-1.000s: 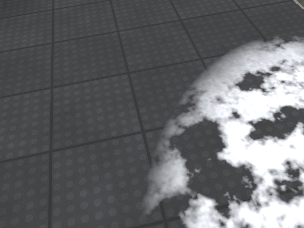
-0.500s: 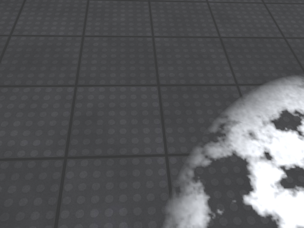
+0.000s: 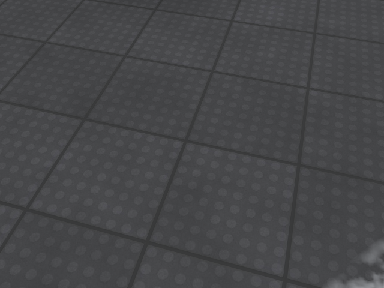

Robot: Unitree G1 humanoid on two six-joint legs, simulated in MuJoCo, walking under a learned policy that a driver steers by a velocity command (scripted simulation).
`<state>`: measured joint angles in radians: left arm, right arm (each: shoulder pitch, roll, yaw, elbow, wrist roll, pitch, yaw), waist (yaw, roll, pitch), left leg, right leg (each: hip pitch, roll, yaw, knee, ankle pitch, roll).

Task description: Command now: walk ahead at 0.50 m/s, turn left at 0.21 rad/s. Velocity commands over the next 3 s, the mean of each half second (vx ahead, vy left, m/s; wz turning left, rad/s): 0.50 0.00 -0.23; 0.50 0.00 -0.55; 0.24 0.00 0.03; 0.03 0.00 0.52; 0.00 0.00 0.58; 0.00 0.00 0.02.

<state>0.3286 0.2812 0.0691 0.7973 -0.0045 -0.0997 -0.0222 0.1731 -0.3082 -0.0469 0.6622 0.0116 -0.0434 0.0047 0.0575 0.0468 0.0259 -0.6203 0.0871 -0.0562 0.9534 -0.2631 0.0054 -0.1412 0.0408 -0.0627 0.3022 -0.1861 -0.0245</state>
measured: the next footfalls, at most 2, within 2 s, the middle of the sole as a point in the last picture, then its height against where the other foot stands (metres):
left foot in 0.20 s outside the picture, level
right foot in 0.72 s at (254, 283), level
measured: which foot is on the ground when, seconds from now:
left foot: up 0.00-0.18, down 0.20-0.74, up 0.76-1.00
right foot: down 0.00-0.20, up 0.22-0.70, down 0.72-1.00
